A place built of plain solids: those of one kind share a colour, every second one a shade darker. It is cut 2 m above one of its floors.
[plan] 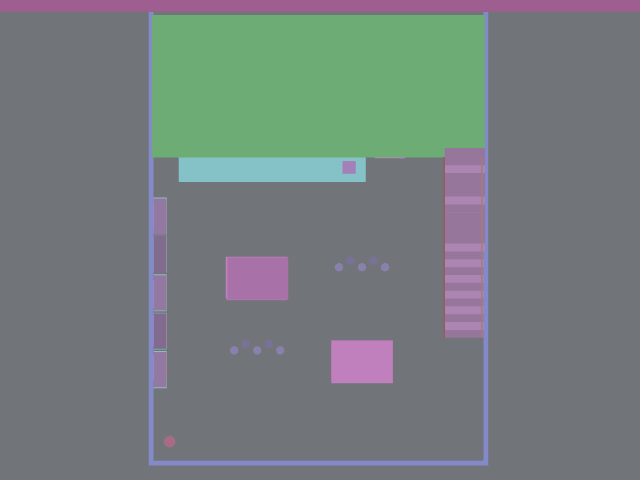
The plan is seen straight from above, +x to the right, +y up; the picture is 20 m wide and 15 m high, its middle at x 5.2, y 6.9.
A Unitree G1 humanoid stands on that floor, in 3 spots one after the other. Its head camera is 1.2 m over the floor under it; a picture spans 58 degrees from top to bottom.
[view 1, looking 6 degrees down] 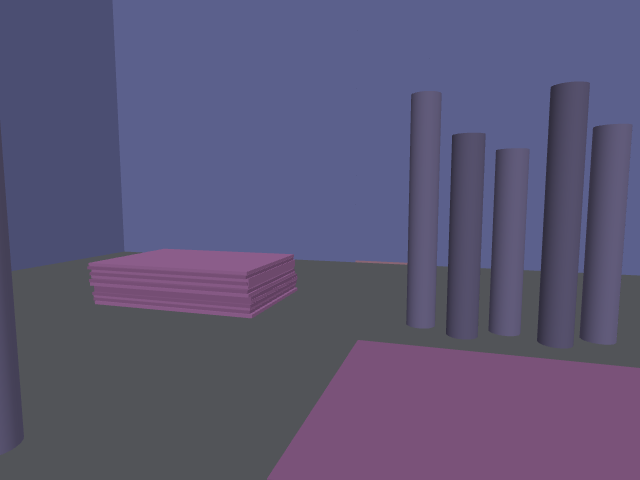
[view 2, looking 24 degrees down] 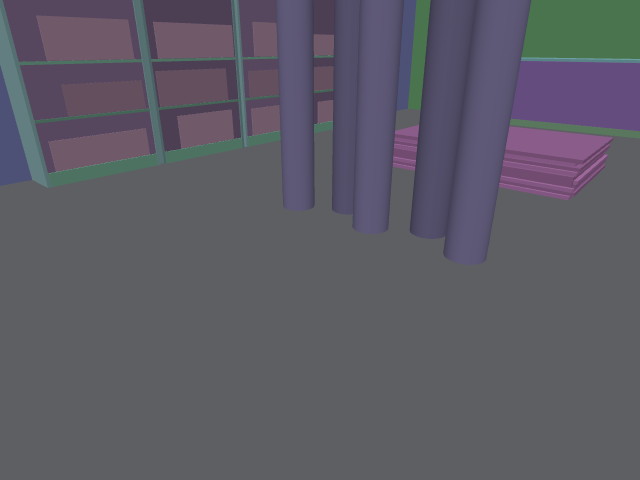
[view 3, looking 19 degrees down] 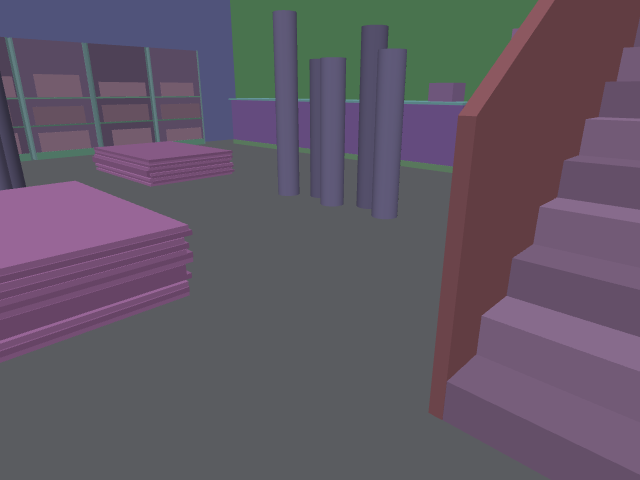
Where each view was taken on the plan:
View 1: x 3.71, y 7.47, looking -73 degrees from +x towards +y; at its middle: wall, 7.86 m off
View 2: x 4.88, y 1.00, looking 131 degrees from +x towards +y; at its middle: ground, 2.95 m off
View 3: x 9.71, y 2.54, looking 134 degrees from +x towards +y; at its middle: ground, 3.69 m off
